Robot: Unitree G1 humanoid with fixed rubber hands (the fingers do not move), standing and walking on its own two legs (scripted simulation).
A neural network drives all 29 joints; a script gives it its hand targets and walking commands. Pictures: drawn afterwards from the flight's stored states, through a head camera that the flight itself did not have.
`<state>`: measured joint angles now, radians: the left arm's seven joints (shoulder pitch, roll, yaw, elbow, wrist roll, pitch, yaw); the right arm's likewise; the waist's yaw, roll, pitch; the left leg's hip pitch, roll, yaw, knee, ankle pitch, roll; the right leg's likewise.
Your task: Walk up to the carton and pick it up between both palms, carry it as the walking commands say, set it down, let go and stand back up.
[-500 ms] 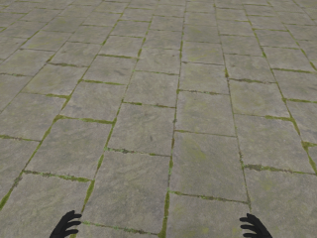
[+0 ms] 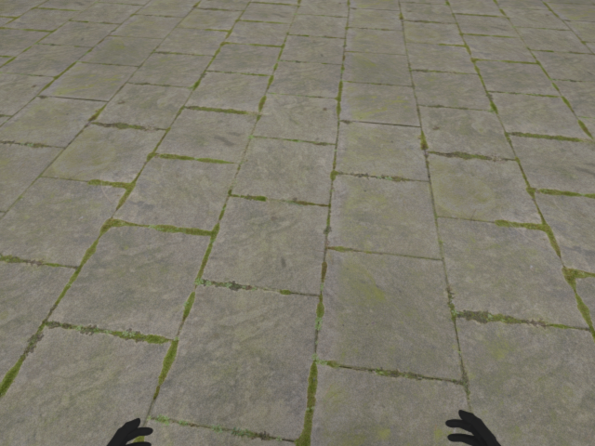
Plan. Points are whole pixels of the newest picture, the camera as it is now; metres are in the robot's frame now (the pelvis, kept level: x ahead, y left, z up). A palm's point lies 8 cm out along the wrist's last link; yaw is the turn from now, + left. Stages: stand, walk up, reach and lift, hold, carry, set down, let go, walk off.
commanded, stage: stand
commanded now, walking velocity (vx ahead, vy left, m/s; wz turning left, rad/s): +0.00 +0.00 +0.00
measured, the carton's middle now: out of the picture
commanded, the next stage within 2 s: walk up in 1.74 s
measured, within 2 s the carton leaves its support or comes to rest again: neither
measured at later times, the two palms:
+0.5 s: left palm out of the picture +0.09 +0.25 -0.11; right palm out of the picture +0.09 -0.25 -0.11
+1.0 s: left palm out of the picture +0.07 +0.29 -0.10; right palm out of the picture +0.07 -0.29 -0.10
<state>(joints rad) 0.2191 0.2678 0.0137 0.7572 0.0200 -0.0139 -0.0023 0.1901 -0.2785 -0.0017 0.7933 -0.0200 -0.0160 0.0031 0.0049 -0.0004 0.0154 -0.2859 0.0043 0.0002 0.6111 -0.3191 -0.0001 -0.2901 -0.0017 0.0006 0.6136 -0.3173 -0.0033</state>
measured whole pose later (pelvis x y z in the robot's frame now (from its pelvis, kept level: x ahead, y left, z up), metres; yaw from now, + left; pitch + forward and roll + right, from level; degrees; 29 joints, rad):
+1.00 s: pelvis +0.00 +0.00 +0.02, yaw +0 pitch -2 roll +0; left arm 0.17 0.33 0.02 1.00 0.01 -0.02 0.00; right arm 0.16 -0.34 -0.01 1.02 -0.01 -0.03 -0.01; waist 0.00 0.00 0.05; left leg -0.15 0.01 0.00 0.40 -0.21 0.00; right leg -0.16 0.00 0.00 0.40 -0.21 0.00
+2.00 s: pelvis +0.01 +0.00 +0.01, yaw +3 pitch -1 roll +0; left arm 0.09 0.35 0.02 0.99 0.01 0.02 0.02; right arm 0.15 -0.37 -0.04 1.01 -0.02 0.02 0.02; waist -0.01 0.01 0.06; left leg -0.21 0.00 -0.03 0.48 -0.23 -0.01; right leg -0.17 -0.01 -0.05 0.43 -0.24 0.00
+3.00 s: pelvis -0.04 +0.02 +0.01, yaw +33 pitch +1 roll +1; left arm 0.23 0.22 0.02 0.82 0.03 0.03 0.02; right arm 0.16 -0.27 -0.08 0.80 0.00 0.09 0.04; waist 0.03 0.02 0.08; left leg -0.43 0.03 0.04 0.89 -0.42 -0.05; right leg -0.16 -0.10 -0.20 0.51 -0.34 0.01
